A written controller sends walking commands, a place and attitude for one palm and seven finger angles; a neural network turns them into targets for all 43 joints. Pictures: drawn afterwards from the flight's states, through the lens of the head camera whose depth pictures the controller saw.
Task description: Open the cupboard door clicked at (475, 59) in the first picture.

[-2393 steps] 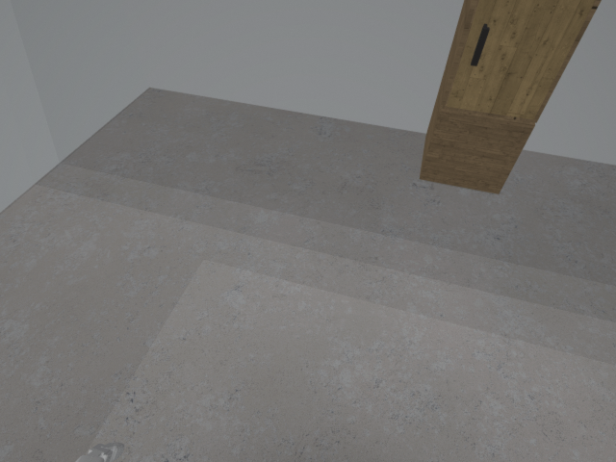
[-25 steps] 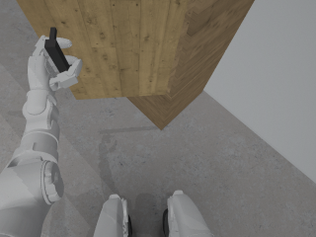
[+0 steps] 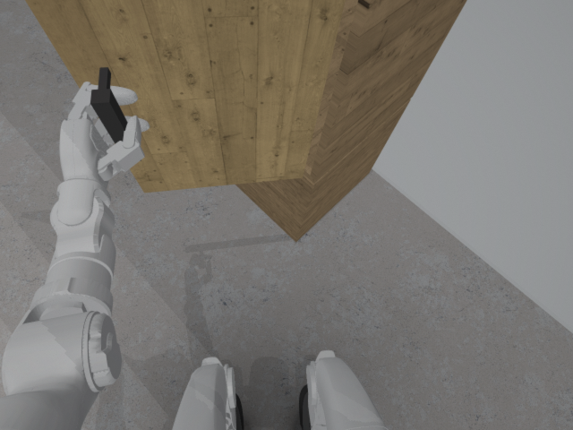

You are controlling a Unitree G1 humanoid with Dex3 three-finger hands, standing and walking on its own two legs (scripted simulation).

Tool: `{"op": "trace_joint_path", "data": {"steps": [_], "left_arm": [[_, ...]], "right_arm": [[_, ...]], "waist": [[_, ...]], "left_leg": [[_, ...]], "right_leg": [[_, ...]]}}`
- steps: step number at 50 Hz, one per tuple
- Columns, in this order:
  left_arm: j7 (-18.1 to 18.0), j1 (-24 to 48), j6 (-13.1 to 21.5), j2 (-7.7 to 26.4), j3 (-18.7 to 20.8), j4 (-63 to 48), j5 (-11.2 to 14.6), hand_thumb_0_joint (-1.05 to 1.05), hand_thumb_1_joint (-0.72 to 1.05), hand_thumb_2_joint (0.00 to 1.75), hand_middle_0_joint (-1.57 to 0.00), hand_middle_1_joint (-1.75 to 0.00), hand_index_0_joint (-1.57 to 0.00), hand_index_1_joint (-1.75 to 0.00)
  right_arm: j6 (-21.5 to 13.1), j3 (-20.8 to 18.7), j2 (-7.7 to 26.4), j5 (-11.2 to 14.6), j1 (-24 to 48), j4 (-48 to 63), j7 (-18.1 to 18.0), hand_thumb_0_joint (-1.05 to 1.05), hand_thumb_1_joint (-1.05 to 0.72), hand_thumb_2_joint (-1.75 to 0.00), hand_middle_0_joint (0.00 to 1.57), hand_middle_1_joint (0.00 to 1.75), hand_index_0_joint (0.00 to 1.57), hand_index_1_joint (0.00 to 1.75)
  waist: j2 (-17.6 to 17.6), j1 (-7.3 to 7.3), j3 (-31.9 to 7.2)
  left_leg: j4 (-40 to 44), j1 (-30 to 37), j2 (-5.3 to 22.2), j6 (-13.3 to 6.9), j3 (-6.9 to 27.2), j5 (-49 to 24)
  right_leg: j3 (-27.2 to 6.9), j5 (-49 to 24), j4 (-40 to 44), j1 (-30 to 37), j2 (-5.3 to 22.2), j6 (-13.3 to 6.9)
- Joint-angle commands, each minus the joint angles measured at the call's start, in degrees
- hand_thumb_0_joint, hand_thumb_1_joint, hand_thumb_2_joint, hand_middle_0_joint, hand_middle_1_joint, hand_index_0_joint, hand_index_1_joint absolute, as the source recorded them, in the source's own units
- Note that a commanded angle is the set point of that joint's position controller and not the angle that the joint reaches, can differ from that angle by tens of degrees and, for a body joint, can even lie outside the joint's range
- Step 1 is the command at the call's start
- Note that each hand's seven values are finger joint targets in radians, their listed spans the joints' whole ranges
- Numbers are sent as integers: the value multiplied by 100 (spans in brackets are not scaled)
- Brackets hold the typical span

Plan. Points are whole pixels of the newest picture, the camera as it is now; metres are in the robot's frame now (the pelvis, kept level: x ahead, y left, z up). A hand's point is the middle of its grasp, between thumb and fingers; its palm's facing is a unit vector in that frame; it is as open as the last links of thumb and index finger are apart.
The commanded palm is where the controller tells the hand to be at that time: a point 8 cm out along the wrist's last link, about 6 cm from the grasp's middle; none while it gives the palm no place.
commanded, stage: pull the door open along its arc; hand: left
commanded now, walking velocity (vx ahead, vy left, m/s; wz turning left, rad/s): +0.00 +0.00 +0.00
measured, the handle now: (119, 117) +0.54 +0.21 +0.04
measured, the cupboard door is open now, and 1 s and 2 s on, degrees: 54 99 98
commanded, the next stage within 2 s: open thumb and fingers to let go in 0.88 s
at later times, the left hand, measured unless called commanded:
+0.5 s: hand (195, 235) +0.35 +0.10 +0.05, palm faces +0.41 -0.91 +0.03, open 6.1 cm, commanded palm +0.28 +0.16 +0.04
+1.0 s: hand (252, 274) +0.30 +0.03 +0.05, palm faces +0.41 -0.91 -0.03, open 6.2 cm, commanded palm +0.26 +0.07 +0.04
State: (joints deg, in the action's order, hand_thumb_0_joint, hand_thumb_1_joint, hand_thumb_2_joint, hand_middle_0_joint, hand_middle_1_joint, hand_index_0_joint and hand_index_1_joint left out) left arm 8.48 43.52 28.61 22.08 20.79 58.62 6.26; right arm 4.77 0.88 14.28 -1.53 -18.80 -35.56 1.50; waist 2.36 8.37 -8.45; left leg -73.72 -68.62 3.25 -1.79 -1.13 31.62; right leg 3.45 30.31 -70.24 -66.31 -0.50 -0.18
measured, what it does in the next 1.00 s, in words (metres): shifts its weight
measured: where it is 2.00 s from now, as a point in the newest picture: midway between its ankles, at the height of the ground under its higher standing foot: outside the picture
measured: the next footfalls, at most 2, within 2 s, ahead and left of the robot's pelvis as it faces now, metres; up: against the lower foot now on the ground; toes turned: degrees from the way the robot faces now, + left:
none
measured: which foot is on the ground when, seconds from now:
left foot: down 0.00-1.00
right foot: down 0.00-1.00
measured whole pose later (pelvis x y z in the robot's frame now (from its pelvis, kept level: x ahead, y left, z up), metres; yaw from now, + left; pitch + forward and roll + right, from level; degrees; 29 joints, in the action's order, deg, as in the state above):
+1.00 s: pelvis +0.02 -0.06 +0.02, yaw +5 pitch +20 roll +1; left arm -33.5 -6.8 25.2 -5.7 -12.7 14.0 -7.2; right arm -4.7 -1.1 10.6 -5.9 -10.9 -34.2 1.8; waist 1.2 1.6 -10.9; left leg -66.9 -56.2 1.5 3.2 2.0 30.2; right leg 6.5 33.7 -68.8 -55.0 0.8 -4.9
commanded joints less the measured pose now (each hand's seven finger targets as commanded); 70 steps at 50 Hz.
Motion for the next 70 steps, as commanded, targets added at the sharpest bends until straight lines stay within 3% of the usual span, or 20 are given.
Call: {"op": "trace_joint_path", "data": {"steps": [1, 3, 6, 8, 9, 11, 12, 15, 19, 23, 27, 34, 36, 41, 45, 48, 49, 56, 66, 70], "left_arm": [[162, 725, 411, 709, -137, -1702, 152, 0, 90, 90, -40, -135, -40, -135], [151, 82, 404, 530, -250, -2164, 225, 0, 90, 90, -40, -135, -40, -135], [102, -951, 355, 208, -407, -2784, 361, 0, 90, 90, -40, -135, -40, -135], [54, -1632, 377, 85, -505, -3279, 403, 0, 90, 90, -40, -135, -40, -135], [-452, -1948, 366, -176, -117, -3581, 710, 0, 90, 90, -40, -135, -40, -135], [-1284, -2743, 305, -603, -181, -3860, 657, 0, 90, 90, -40, -135, -40, -135], [-1616, -3045, 305, -615, -222, -3941, 500, 0, 90, 90, -40, -135, -40, -135], [-2437, -3455, 388, -961, -503, -4495, 59, 0, 90, 90, -40, -135, -40, -135], [-3377, -3499, 424, -1484, -974, -4577, -493, 0, 90, 90, -40, -135, -40, -135], [-4137, -3506, 348, -1980, -1516, -4591, -1034, 0, 90, 90, -40, -135, -40, -135], [-4157, -3584, 252, -2322, -2074, -4721, -1268, 0, 90, 90, -40, -135, -40, -135], [-3980, -4116, 218, -2822, -2681, -4880, -1139, 0, 90, 90, -40, -135, -40, -135], [-3963, -4312, 213, -2961, -2881, -4993, -1207, 0, 90, 90, -40, -135, -40, -135], [-4009, -4849, 117, -3329, -3369, -5335, -1455, 0, 90, 90, -40, -135, -40, -135], [-4090, -5089, -61, -3707, -3768, -5569, -1459, 0, 90, 90, -40, -135, -40, -135], [-4248, -4384, -106, -3312, -3428, -5477, -1561, 0, 90, 90, -40, -135, -40, -135], [-4315, -3773, -80, -3065, -3213, -5402, -1561, 0, 90, 90, -40, -135, -40, -135], [-4236, -3715, -52, -3132, -3092, -5131, -1346, 0, 41, 69, -36, -130, -36, -130], [-4259, -3437, -32, -3403, -3394, -5103, -1420, 0, -29, 39, -32, -122, -32, -122], [-4322, -3295, -43, -3399, -3392, -5050, -1451, 0, -50, 30, -30, -120, -30, -120]], "right_arm": [[-74, -404, 961, 85, -678, 492, -38, 0, -90, -90, 20, 30, 20, 30], [-98, -413, 931, 119, -587, 598, -14, 0, -90, -90, 20, 30, 20, 30], [-150, -448, 874, 173, -423, 742, 17, 0, -90, -90, 20, 30, 20, 30], [-198, -448, 833, 192, -295, 848, 21, 0, -90, -90, 20, 30, 20, 30], [-244, -435, 708, 158, -167, 924, 20, 0, -90, -90, 20, 30, 20, 30], [-316, -406, 607, 91, 3, 995, 73, 0, -90, -90, 20, 30, 20, 30], [-334, -395, 603, 49, 49, 1010, 91, 0, -90, -90, 20, 30, 20, 30], [-342, -399, 486, -92, 213, 1085, 161, 0, -90, -90, 20, 30, 20, 30], [-352, -384, 355, -241, 483, 1065, 151, 0, -90, -90, 20, 30, 20, 30], [-424, -383, 222, -343, 668, 983, 110, 0, -90, -90, 20, 30, 20, 30], [-513, -406, 185, -378, 718, 948, 50, 0, -90, -90, 20, 30, 20, 30], [-743, -373, 102, -365, 922, 902, 16, 0, -90, -90, 20, 30, 20, 30], [-813, -366, 80, -372, 953, 893, 34, 0, -90, -90, 20, 30, 20, 30], [-1019, -342, 19, -405, 994, 944, 46, 0, -90, -90, 20, 30, 20, 30], [-1210, -287, -16, -383, 1096, 980, 47, 0, -90, -90, 20, 30, 20, 30], [-1223, -305, 45, -407, 1065, 884, -25, 0, -90, -90, 20, 30, 20, 30], [-1203, -302, 61, -418, 1041, 800, -58, 0, -90, -90, 20, 30, 20, 30], [-1194, -339, 57, -393, 1040, 824, -99, 0, -90, -90, 20, 30, 20, 30], [-1212, -330, 84, -380, 1071, 832, -70, 0, -90, -90, 20, 30, 20, 30], [-1224, -323, 96, -386, 1096, 837, -65, 0, -90, -90, 20, 30, 20, 30]], "waist": [[284, -270, -3175], [317, -399, -3122], [-46, -501, -2904], [38, -616, -2791], [37, -921, -2644], [-88, -1036, -2362], [-291, -1035, -2220], [-256, -1096, -2263], [-507, -1030, -1986], [-497, -973, -2132], [-603, -851, -2195], [-906, -785, -1990], [-763, -783, -1966], [-895, -741, -1949], [-774, -690, -1864], [-745, -632, -1766], [-714, -559, -1733], [-952, -671, -2084], [-856, -584, -1913], [-756, -625, -1932]], "left_leg": [[958, 2700, -176, 124, 341, -2887], [1054, 2710, -190, 125, 285, -3001], [1169, 2487, -222, 97, 181, -2805], [1235, 2518, -222, 106, 148, -2912], [1346, 2433, -235, 157, 99, -2848], [1439, 2273, -244, 211, 58, -2689], [1445, 2161, -244, 212, 82, -2621], [1403, 2127, -284, 227, 36, -2602], [1313, 1958, -328, 222, 64, -2213], [1223, 1988, -371, 206, 49, -2084], [1203, 2073, -396, 173, 30, -2041], [1209, 1910, -433, 185, 74, -1770], [1209, 1927, -443, 195, 72, -1732], [1153, 1841, -469, 207, 125, -1686], [1118, 1866, -482, 212, 158, -1527], [997, 1730, -472, 214, 196, -1414], [909, 1643, -474, 200, 189, -1342], [912, 1524, -498, 200, 172, -1263], [996, 1820, -460, 164, 196, -1274], [1012, 1832, -460, 159, 186, -1201]], "right_leg": [[-45, -2452, 813, 1672, -203, -116], [-63, -2614, 848, 1883, -190, -119], [-77, -2741, 940, 2246, -185, -96], [-87, -2865, 927, 2347, -160, -110], [-19, -2734, 962, 2426, -155, -99], [24, -2610, 972, 2516, -139, -103], [38, -2583, 957, 2552, -138, -114], [-26, -2742, 863, 2697, -71, -128], [-94, -2517, 887, 2591, -17, -123], [-171, -2459, 978, 2593, 17, -111], [-259, -2652, 1153, 2791, 46, -106], [-461, -2973, 1386, 3084, 223, 12], [-476, -2991, 1398, 3047, 258, 20], [-555, -3193, 1412, 3088, 340, 44], [-513, -2832, 1474, 2887, 332, 18], [-603, -2494, 1471, 2679, 358, 17], [-658, -2347, 1475, 2564, 388, 36], [-846, -2347, 1562, 2952, 458, 111], [-460, -1922, 1457, 2452, 302, -1], [-403, -1542, 1435, 2316, 255, -57]]}}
